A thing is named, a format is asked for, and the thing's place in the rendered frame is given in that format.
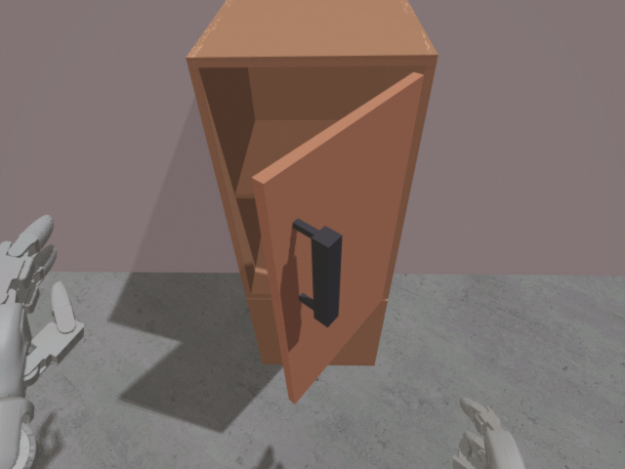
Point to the handle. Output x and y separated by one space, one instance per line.
326 271

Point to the robot left forearm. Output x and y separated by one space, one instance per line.
18 446

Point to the cupboard door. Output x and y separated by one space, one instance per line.
348 178

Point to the robot right hand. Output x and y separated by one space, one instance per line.
498 450

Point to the robot left hand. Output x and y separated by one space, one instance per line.
22 268

